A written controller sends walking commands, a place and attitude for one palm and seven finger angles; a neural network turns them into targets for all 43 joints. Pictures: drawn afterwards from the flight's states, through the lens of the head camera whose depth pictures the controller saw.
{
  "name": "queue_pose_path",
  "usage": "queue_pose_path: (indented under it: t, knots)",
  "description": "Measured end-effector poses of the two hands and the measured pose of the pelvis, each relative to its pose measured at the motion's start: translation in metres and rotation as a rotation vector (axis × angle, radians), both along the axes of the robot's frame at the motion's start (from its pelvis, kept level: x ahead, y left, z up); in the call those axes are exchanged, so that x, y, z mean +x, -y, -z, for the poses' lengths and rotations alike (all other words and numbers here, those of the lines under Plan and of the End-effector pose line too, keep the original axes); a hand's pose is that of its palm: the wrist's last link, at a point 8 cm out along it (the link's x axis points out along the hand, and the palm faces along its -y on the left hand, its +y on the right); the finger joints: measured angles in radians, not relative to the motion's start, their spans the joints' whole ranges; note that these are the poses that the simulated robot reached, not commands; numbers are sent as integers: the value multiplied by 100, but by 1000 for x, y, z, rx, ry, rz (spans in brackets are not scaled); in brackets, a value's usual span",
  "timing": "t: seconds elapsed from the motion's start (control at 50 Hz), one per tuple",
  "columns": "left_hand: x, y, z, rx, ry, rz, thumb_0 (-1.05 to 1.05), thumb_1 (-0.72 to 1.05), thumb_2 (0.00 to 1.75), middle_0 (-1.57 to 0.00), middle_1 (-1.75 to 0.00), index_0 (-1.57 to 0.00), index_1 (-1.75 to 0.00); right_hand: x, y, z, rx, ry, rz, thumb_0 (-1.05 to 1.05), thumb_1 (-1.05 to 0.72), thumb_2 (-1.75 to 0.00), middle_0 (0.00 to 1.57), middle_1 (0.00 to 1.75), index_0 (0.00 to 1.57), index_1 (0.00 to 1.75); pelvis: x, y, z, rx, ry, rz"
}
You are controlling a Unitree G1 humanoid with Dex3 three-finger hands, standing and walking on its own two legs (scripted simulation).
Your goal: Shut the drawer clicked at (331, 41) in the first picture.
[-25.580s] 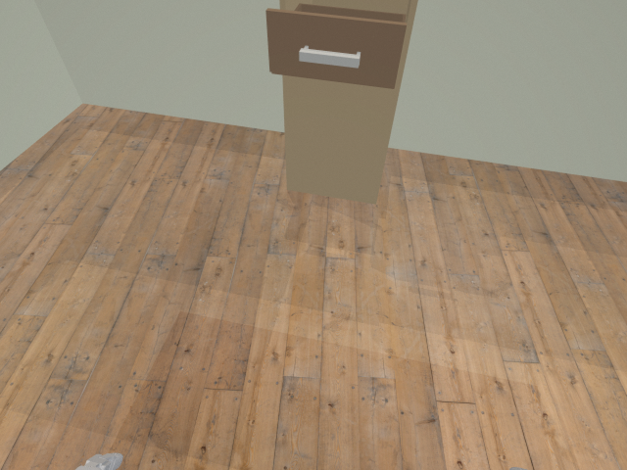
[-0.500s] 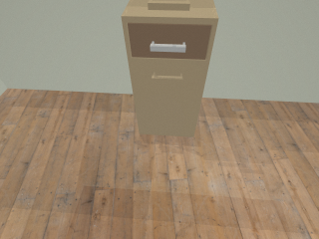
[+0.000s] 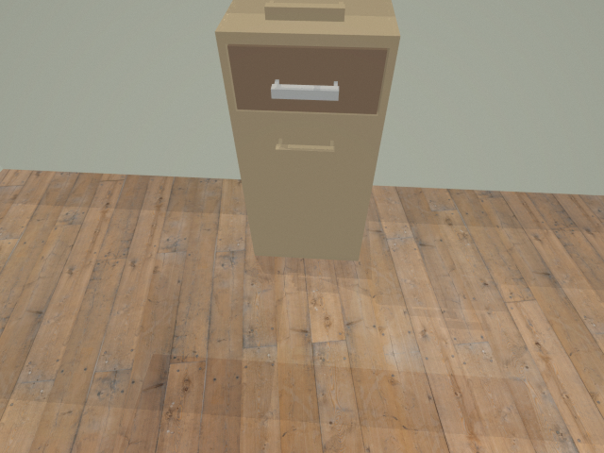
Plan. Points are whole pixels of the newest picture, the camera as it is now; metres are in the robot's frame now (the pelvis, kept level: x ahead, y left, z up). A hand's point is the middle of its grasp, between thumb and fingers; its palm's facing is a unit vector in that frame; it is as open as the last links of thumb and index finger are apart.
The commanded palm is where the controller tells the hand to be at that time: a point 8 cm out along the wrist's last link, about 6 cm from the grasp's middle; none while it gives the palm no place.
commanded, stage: look to check the result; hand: left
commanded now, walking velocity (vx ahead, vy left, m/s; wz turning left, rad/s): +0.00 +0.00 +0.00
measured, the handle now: (305, 88) +0.93 +0.04 +0.01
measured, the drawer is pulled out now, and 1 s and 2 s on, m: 0.00 0.00 0.00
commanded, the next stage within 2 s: stand and wait in 0.44 s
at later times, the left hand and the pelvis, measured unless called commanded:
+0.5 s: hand out of the picture +0.01 +0.16 -0.17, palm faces +0.05 -0.98 -0.20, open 7.3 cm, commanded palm none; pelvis +0.01 -0.01 +0.00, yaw +0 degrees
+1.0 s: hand out of the picture +0.04 +0.18 -0.17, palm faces +0.03 -0.97 -0.24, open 7.3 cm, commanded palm none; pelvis +0.02 -0.02 +0.00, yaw +0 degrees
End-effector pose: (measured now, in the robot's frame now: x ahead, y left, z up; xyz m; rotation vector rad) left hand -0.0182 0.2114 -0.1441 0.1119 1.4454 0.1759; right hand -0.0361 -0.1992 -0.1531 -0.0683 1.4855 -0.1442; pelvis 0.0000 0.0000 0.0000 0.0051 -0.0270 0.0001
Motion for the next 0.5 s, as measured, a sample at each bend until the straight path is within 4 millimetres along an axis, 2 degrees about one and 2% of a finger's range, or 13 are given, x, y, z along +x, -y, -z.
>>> queue_pose_path:
  t: [0.16,0.5]
  knots:
    - [6,4,0,1,-1,0,0,91,90,-20,-30,-20,-30,6,7,-1,-5,-3,-5,1,-91,-90,20,30,20,30,4,5,-1,-1,0,-2]
    - [27,5,-3,16,35,10,0,91,90,-20,-30,-20,-30,35,18,-1,-16,47,-22,1,-91,-90,20,30,20,30,13,12,-2,-1,4,-1]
